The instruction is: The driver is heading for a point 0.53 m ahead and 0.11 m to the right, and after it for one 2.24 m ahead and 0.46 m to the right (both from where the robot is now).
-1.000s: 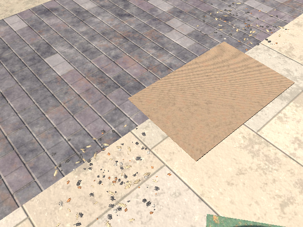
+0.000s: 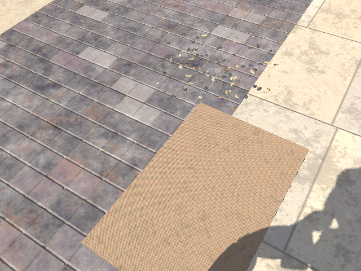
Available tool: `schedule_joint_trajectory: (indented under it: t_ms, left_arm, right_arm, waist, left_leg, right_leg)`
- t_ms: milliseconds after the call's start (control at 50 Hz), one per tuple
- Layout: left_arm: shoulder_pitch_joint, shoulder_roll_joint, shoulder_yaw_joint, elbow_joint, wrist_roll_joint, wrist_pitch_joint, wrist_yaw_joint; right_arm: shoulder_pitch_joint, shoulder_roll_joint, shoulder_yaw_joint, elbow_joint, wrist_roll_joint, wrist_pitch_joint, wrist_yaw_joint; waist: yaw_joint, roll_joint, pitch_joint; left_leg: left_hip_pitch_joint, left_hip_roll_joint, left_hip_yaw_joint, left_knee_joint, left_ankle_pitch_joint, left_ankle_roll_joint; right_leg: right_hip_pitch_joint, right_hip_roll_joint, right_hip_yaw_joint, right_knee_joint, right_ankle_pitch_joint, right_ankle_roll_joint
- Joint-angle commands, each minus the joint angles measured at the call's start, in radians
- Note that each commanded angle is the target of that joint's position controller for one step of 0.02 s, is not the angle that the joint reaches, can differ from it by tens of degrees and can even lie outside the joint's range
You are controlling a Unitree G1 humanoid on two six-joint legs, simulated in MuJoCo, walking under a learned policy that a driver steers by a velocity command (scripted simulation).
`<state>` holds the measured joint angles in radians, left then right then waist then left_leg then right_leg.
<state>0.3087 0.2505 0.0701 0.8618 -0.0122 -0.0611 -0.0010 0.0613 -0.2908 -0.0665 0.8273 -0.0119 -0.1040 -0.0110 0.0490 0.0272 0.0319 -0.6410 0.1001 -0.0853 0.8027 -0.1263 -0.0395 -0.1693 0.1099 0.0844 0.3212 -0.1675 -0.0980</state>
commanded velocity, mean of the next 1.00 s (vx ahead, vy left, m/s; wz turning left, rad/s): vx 0.39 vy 0.00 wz -0.59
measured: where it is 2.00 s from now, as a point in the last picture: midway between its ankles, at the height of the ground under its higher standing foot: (230, 232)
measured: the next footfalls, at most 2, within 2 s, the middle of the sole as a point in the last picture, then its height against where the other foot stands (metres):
left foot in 0.20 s outside the picture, level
right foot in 0.72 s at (257, 264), level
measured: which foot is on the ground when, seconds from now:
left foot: up 0.00-0.18, down 0.20-0.72, up 0.74-1.00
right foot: down 0.00-0.22, up 0.24-0.70, down 0.72-1.00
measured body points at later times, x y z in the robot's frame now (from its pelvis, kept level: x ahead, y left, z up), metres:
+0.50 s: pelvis +0.28 +0.04 +0.00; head +0.31 +0.03 +0.45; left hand +0.51 +0.26 -0.10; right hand +0.24 -0.24 -0.13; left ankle +0.28 +0.15 -0.75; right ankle +0.33 -0.15 -0.68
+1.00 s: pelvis +0.46 -0.08 -0.01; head +0.50 -0.13 +0.44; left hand +0.74 +0.08 -0.10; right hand +0.45 -0.42 -0.12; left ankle +0.62 +0.03 -0.68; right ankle +0.47 -0.17 -0.75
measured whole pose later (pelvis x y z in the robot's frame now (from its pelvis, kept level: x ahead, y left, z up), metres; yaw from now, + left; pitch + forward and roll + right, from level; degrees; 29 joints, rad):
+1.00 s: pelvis +0.46 -0.08 -0.01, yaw -35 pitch +3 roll +1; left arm 0.20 0.31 0.08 0.64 0.00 0.01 0.01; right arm 0.07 -0.32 -0.06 0.73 -0.02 -0.02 -0.03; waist 0.03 0.02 0.07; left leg -0.64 0.05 -0.09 0.99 -0.33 -0.09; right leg -0.38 0.11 0.09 0.45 -0.12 -0.09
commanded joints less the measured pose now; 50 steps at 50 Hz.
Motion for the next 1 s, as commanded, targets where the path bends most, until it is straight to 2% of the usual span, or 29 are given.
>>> schedule_joint_trajectory:
  t_ms: [20, 80, 140, 180, 200, 220, 240, 260, 280, 300, 320, 360, 400, 460, 540, 600, 640, 680, 700, 720, 740, 760, 780, 800, 820, 840, 880, 940, 1000]
  left_arm:
    - [-0.013, 0.184, 0.045, -0.068, -0.006, -0.009, 0.018]
    - [0.038, 0.179, 0.045, -0.049, -0.013, -0.002, 0.018]
    - [0.051, 0.174, 0.046, -0.048, -0.013, 0.009, 0.026]
    - [0.034, 0.168, 0.045, -0.062, -0.008, 0.016, 0.028]
    - [0.023, 0.134, 0.033, -0.077, -0.002, 0.015, 0.025]
    - [0.032, 0.083, 0.013, -0.099, 0.014, 0.012, 0.021]
    - [0.176, 0.034, -0.002, -0.126, -0.020, 0.001, 0.017]
    - [0.160, 0.147, 0.016, -0.101, -0.030, 0.001, 0.021]
    - [0.054, 0.196, 0.030, -0.117, -0.025, 0.006, 0.021]
    - [0.006, 0.185, 0.032, -0.128, -0.018, 0.010, 0.024]
    - [-0.024, 0.171, 0.035, -0.139, -0.008, 0.011, 0.021]
    - [-0.011, 0.128, 0.034, -0.150, -0.019, 0.021, 0.011]
    - [-0.037, 0.098, 0.028, -0.174, -0.019, 0.032, 0.007]
    - [-0.090, 0.086, 0.021, -0.207, -0.013, 0.035, 0.000]
    - [-0.196, 0.069, 0.009, -0.241, -0.013, 0.023, -0.026]
    - [-0.279, 0.068, 0.005, -0.281, -0.010, 0.024, -0.043]
    - [-0.275, 0.092, 0.016, -0.300, -0.001, 0.026, -0.054]
    - [-0.144, 0.146, 0.045, -0.277, 0.003, 0.028, -0.058]
    - [0.004, 0.195, 0.074, -0.237, 0.003, 0.029, -0.049]
    - [0.105, 0.271, 0.099, -0.217, 0.004, 0.039, -0.024]
    - [0.031, 0.374, 0.097, -0.254, 0.021, 0.040, -0.010]
    - [0.049, 0.322, 0.085, -0.295, 0.023, 0.035, -0.020]
    - [-0.003, 0.268, 0.069, -0.296, 0.018, 0.029, -0.026]
    - [-0.058, 0.230, 0.060, -0.288, -0.003, 0.027, -0.025]
    - [-0.104, 0.206, 0.052, -0.293, -0.006, 0.031, -0.020]
    - [-0.136, 0.198, 0.048, -0.303, 0.005, 0.035, -0.015]
    - [-0.162, 0.209, 0.051, -0.312, 0.024, 0.037, -0.009]
    - [-0.150, 0.225, 0.056, -0.301, 0.016, 0.044, 0.009]
    - [-0.150, 0.224, 0.055, -0.301, 0.004, 0.067, 0.028]
  right_arm:
    - [-0.085, -0.040, -0.005, -0.075, 0.004, -0.009, 0.005]
    - [-0.150, -0.055, -0.004, -0.108, 0.018, -0.016, 0.015]
    - [-0.144, -0.095, -0.013, -0.118, 0.022, -0.029, 0.026]
    - [-0.050, -0.121, -0.024, -0.097, 0.021, -0.041, 0.026]
    - [0.065, -0.154, -0.039, -0.073, 0.008, -0.046, 0.021]
    - [0.228, -0.213, -0.054, -0.057, -0.003, -0.045, 0.013]
    - [0.296, -0.272, -0.071, -0.021, -0.004, -0.027, 0.019]
    - [0.260, -0.168, -0.046, -0.047, 0.016, -0.022, 0.024]
    - [0.213, -0.110, -0.031, -0.062, 0.018, -0.016, 0.020]
    - [0.161, -0.101, -0.025, -0.068, 0.007, -0.010, 0.020]
    - [0.133, -0.082, -0.020, -0.061, 0.002, -0.006, 0.019]
    - [0.120, -0.068, -0.016, -0.050, -0.004, -0.010, 0.017]
    - [0.128, -0.085, -0.023, -0.036, 0.005, -0.016, 0.017]
    - [0.138, -0.120, -0.036, -0.021, 0.006, -0.015, 0.012]
    - [0.155, -0.143, -0.041, -0.013, 0.012, -0.001, 0.006]
    - [0.191, -0.167, -0.046, 0.002, 0.023, 0.017, 0.002]
    - [0.189, -0.192, -0.053, 0.002, 0.034, 0.035, -0.005]
    - [0.173, -0.218, -0.061, -0.010, 0.047, 0.051, -0.016]
    - [0.157, -0.204, -0.056, -0.019, 0.051, 0.054, -0.019]
    - [0.191, -0.159, -0.039, -0.033, 0.020, 0.047, -0.015]
    - [0.307, -0.037, 0.002, -0.074, -0.032, 0.030, 0.003]
    - [0.278, -0.131, -0.007, -0.064, 0.002, 0.014, 0.014]
    - [0.167, -0.161, -0.017, -0.095, 0.037, 0.013, 0.014]
    - [0.139, -0.150, -0.014, -0.100, 0.029, 0.018, 0.004]
    - [0.133, -0.152, -0.017, -0.090, 0.010, 0.029, -0.010]
    - [0.147, -0.163, -0.023, -0.092, 0.006, 0.046, -0.015]
    - [0.179, -0.144, -0.022, -0.092, 0.001, 0.067, -0.019]
    - [0.153, -0.115, -0.014, -0.106, -0.007, 0.078, -0.027]
    - [0.092, -0.106, -0.009, -0.129, -0.002, 0.089, -0.025]
  waist:
    - [0.002, -0.094, -0.009]
    - [0.027, -0.104, -0.008]
    - [0.011, -0.120, -0.020]
    - [-0.044, -0.145, -0.051]
    - [-0.099, -0.129, -0.136]
    - [-0.160, -0.017, -0.284]
    - [-0.087, 0.350, -0.386]
    - [-0.107, 0.220, -0.308]
    - [-0.132, 0.116, -0.182]
    - [-0.113, 0.040, -0.110]
    - [-0.097, 0.037, -0.057]
    - [-0.069, 0.083, -0.038]
    - [-0.066, 0.074, -0.024]
    - [-0.070, 0.045, -0.016]
    - [-0.106, 0.032, 0.008]
    - [-0.125, 0.027, 0.043]
    - [-0.101, 0.049, 0.027]
    - [-0.022, 0.081, -0.059]
    - [0.060, 0.057, -0.133]
    - [0.095, -0.068, -0.211]
    - [-0.051, -0.316, -0.332]
    - [0.034, -0.178, -0.535]
    - [0.041, -0.115, -0.408]
    - [0.006, -0.053, -0.271]
    - [-0.024, -0.034, -0.196]
    - [-0.060, -0.055, -0.164]
    - [-0.092, -0.079, -0.165]
    - [-0.089, -0.090, -0.187]
    - [-0.070, -0.112, -0.188]
  left_leg:
    - [0.122, -0.063, 0.045, -0.201, 0.204, -0.017]
    - [0.156, -0.086, 0.027, -0.286, 0.243, -0.010]
    - [0.169, -0.088, -0.001, -0.343, 0.146, 0.012]
    - [0.293, -0.095, 0.020, -0.382, 0.084, 0.046]
    - [0.482, -0.056, 0.000, -0.377, 0.081, 0.085]
    - [0.751, 0.115, -0.164, -0.350, 0.026, 0.143]
    - [1.035, 0.321, -0.630, -0.453, -0.198, 0.296]
    - [0.988, 0.315, -0.664, -0.492, -0.382, 0.267]
    - [0.863, 0.271, -0.498, -0.505, -0.347, 0.223]
    - [0.737, 0.231, -0.375, -0.525, -0.214, 0.202]
    - [0.649, 0.201, -0.292, -0.548, -0.109, 0.202]
    - [0.561, 0.160, -0.165, -0.598, -0.020, 0.196]
    - [0.544, 0.165, -0.091, -0.635, 0.047, 0.217]
    - [0.565, 0.171, 0.009, -0.660, 0.157, 0.230]
    - [0.578, 0.137, 0.161, -0.662, 0.221, 0.198]
    - [0.635, 0.154, 0.218, -0.630, 0.306, 0.179]
    - [0.681, 0.162, 0.253, -0.531, 0.555, 0.153]
    - [0.689, 0.150, 0.275, -0.323, 0.815, 0.123]
    - [0.617, 0.115, 0.294, -0.132, 0.763, 0.088]
    - [0.389, 0.056, 0.299, 0.166, 0.374, 0.024]
    - [0.012, -0.124, 0.215, 0.543, -0.587, -0.041]
    - [-0.010, -0.120, -0.001, 0.654, -0.592, -0.029]
    - [-0.063, -0.079, -0.009, 0.629, -0.488, -0.011]
    - [-0.081, -0.043, 0.008, 0.540, -0.401, -0.007]
    - [-0.045, -0.018, 0.009, 0.476, -0.348, -0.012]
    - [0.026, -0.009, 0.004, 0.437, -0.318, -0.013]
    - [0.105, -0.028, 0.017, 0.377, -0.287, -0.025]
    - [0.106, -0.054, 0.015, 0.252, -0.224, -0.050]
    - [0.109, -0.072, -0.003, 0.131, -0.140, -0.061]
  right_leg:
    - [-0.118, -0.192, 0.154, -0.124, 0.117, -0.125]
    - [-0.073, -0.213, 0.207, -0.085, 0.070, -0.109]
    - [0.040, -0.251, 0.293, 0.015, 0.081, -0.096]
    - [0.054, -0.240, 0.318, 0.104, 0.152, -0.075]
    - [0.010, -0.186, 0.284, 0.241, 0.194, -0.047]
    - [-0.125, -0.112, 0.188, 0.522, 0.031, -0.008]
    - [-0.480, 0.005, 0.080, 0.819, -0.432, 0.051]
    - [-0.590, -0.087, 0.113, 0.941, -0.414, 0.058]
    - [-0.617, -0.120, 0.091, 0.961, -0.319, 0.063]
    - [-0.582, -0.156, 0.060, 0.944, -0.246, 0.072]
    - [-0.566, -0.183, 0.057, 0.900, -0.198, 0.075]
    - [-0.501, -0.222, 0.039, 0.849, -0.157, 0.076]
    - [-0.524, -0.239, 0.020, 0.802, -0.127, 0.084]
    - [-0.564, -0.248, 0.010, 0.678, -0.012, 0.099]
    - [-0.505, -0.227, -0.055, 0.456, 0.180, 0.087]
    - [-0.488, -0.202, -0.102, 0.349, 0.180, 0.069]
    - [-0.430, -0.159, -0.145, 0.306, 0.110, 0.045]
    - [-0.253, -0.083, -0.188, 0.274, 0.054, 0.004]
    - [-0.044, -0.049, -0.183, 0.196, 0.158, -0.031]
    - [0.227, -0.158, -0.019, 0.184, 0.446, -0.087]
    - [0.524, -0.443, 0.446, 0.242, 0.843, -0.287]
    - [0.539, -0.502, 0.588, 0.154, 0.714, -0.355]
    - [0.439, -0.443, 0.449, 0.123, 0.641, -0.306]
    - [0.286, -0.379, 0.344, 0.100, 0.550, -0.247]
    - [0.147, -0.343, 0.297, 0.071, 0.496, -0.213]
    - [0.027, -0.319, 0.266, 0.041, 0.489, -0.202]
    - [-0.091, -0.297, 0.234, 0.020, 0.528, -0.203]
    - [-0.112, -0.268, 0.211, 0.033, 0.534, -0.192]
    - [-0.110, -0.237, 0.238, 0.036, 0.314, -0.155]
